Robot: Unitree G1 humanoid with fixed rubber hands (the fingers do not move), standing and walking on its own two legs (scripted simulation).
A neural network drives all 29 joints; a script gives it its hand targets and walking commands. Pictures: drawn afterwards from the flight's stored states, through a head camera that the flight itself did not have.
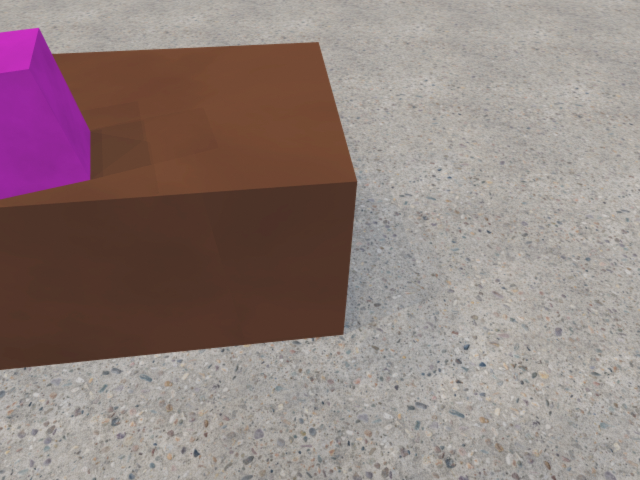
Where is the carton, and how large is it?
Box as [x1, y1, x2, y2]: [0, 28, 89, 198]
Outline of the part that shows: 38,28 0,32 0,198 89,179 89,130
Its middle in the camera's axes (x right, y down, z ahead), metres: -0.65 -0.26 +0.82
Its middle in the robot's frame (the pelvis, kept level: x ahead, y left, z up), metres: +0.78 +0.68 +0.04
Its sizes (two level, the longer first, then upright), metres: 0.210 0.200 0.250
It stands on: a pedestal, 0.70 m high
